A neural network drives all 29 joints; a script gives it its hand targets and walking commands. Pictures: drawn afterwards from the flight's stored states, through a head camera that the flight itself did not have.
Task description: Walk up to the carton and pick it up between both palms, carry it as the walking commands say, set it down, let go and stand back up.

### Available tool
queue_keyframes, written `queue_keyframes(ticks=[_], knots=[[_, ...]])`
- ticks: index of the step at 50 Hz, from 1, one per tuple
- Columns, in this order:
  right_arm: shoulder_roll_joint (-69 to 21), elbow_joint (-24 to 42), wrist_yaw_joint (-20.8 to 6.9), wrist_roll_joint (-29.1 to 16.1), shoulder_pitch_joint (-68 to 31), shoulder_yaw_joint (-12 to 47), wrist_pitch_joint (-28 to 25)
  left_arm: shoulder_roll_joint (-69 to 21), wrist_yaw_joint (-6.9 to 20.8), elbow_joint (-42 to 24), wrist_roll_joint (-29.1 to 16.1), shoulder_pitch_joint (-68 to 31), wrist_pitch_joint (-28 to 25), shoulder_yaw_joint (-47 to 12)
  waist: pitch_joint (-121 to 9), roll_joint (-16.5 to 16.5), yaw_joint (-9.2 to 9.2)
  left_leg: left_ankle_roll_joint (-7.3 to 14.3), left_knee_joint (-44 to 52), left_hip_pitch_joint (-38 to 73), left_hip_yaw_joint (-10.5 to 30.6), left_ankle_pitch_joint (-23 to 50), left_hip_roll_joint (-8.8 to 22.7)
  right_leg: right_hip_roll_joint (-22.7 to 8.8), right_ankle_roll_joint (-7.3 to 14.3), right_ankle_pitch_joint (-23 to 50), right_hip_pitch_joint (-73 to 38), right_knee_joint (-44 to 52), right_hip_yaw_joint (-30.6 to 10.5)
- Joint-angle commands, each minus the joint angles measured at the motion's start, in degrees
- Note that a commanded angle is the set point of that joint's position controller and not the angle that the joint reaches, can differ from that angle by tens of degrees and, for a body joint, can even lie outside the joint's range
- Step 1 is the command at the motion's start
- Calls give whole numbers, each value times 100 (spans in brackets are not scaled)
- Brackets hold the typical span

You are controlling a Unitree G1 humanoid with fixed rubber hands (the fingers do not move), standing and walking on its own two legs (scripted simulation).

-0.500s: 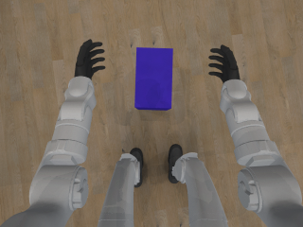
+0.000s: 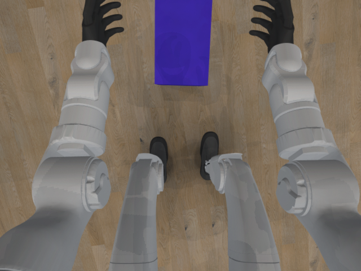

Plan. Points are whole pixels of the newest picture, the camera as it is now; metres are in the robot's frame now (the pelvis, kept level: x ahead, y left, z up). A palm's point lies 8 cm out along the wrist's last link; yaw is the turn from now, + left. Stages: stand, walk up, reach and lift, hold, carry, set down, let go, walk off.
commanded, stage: reach and lift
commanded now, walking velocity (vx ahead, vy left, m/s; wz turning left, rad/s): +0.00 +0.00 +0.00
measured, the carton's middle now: (181, 45) +0.55 +0.02 -0.54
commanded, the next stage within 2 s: none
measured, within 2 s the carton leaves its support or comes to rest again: neither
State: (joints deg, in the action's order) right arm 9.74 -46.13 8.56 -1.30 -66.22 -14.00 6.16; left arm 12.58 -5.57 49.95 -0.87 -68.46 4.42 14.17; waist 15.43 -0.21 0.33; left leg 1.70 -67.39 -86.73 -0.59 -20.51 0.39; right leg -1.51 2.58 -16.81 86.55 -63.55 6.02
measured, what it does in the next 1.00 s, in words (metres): lowers itself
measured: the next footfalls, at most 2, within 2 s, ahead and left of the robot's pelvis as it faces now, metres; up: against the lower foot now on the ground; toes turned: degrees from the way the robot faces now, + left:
none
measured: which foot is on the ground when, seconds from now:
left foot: down 0.00-1.00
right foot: down 0.00-1.00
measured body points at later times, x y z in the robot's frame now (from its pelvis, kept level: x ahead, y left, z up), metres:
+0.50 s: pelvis -0.06 +0.00 -0.17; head +0.32 +0.01 +0.06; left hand +0.53 +0.17 -0.33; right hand +0.52 -0.15 -0.34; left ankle +0.07 +0.10 -0.61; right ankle +0.09 -0.10 -0.61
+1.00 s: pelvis -0.05 +0.00 -0.26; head +0.34 +0.01 -0.05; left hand +0.51 +0.16 -0.48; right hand +0.53 -0.15 -0.46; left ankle +0.07 +0.10 -0.61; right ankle +0.09 -0.11 -0.61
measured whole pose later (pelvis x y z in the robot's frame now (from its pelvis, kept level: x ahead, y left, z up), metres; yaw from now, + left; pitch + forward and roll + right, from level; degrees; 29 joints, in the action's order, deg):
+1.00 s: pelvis -0.05 +0.00 -0.26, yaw -1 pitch +33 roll -2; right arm 16.4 -65.0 9.9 -8.3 -92.3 -8.4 6.6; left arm 20.2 -8.6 66.2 -11.6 -89.5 5.0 4.0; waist 30.0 -0.2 0.3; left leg 2.2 -125.2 -125.3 -0.7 -33.5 1.6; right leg -3.4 4.1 -28.2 126.0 -120.9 6.0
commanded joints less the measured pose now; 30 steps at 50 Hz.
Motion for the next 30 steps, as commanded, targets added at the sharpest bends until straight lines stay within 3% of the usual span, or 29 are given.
queue_keyframes(ticks=[1,5,9,11,12,15,20,24,27,30], knots=[[1013,592,147,-324,-2943,-339,-171,1213,-231,-874,-85,-3158,-16,-140,-8958,571,-109,-259,-993,2865,398,1845,-454,687,-241,1257,-2186,-1552,-662],[1355,289,277,-387,-3517,-335,124,1365,-384,-376,-66,-3559,290,-279,-9028,612,-90,-259,-1451,2567,329,754,-481,726,-225,247,-1906,-2133,-525],[1611,409,415,-672,-4235,-84,428,1593,-494,-671,-473,-4360,594,-682,-9702,689,-82,-230,-1892,2678,301,124,-457,747,-131,-176,-2205,-2683,-451],[1609,223,465,-920,-4378,220,576,1642,-534,-724,-769,-4626,723,-982,-9747,739,-134,-227,-2167,2648,273,192,-411,713,-82,-157,-2169,-2920,-411],[1621,546,503,-1028,-4466,357,593,1711,-576,-1246,-897,-4817,709,-1049,-10090,760,-139,-228,-2333,2807,245,563,-416,714,-66,126,-2334,-3042,-432],[1621,387,533,-1277,-4642,695,704,1976,-661,-1331,-1069,-5090,735,-1096,-9894,762,34,-181,-2641,2429,147,573,-355,631,-16,161,-2200,-3324,-555],[1390,-518,352,-1269,-4649,885,575,1775,-562,-96,-970,-4816,604,-1040,-7976,566,274,-140,-3086,930,87,21,-285,523,-29,-266,-1138,-3725,-650],[1389,-612,250,-1206,-4766,793,357,1537,-385,845,-839,-4311,515,-974,-7301,384,345,-115,-3427,315,85,-155,-245,503,-115,-260,-1001,-4017,-661],[1453,-615,267,-1125,-4769,734,235,1592,-357,1150,-774,-4130,415,-847,-7327,272,406,-131,-3693,66,38,-64,-259,485,-176,-50,-1203,-4274,-690],[1379,-803,256,-1154,-4700,847,183,1737,-376,1019,-780,-4304,265,-765,-7264,235,539,-151,-3927,-84,10,62,-249,468,-208,88,-1170,-4518,-738]])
